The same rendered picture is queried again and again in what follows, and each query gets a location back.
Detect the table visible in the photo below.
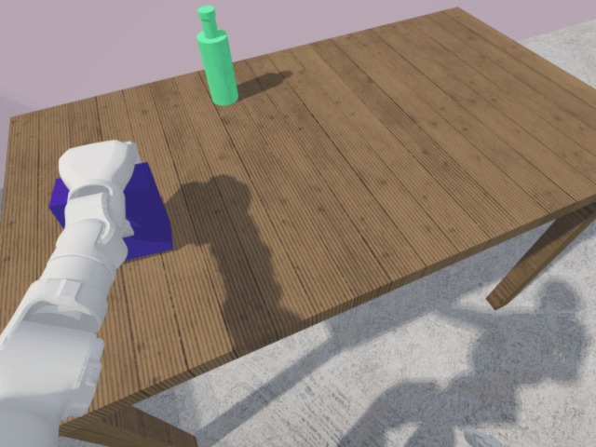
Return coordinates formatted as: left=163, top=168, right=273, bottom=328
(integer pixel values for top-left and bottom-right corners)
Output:
left=0, top=7, right=596, bottom=447

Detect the robot left hand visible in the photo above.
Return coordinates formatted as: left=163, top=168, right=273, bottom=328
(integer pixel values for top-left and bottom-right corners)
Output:
left=59, top=140, right=142, bottom=237

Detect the sponge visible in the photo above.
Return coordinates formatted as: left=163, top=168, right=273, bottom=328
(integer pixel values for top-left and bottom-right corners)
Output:
left=48, top=162, right=173, bottom=261

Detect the left robot upper arm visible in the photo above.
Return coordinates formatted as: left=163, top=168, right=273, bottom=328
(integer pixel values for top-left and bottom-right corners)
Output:
left=0, top=320, right=105, bottom=447

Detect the robot right hand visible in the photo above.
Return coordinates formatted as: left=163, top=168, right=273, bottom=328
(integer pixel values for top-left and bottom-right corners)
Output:
left=464, top=428, right=503, bottom=447

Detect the robot left forearm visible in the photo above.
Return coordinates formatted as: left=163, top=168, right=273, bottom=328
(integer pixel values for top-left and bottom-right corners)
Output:
left=0, top=179, right=128, bottom=357

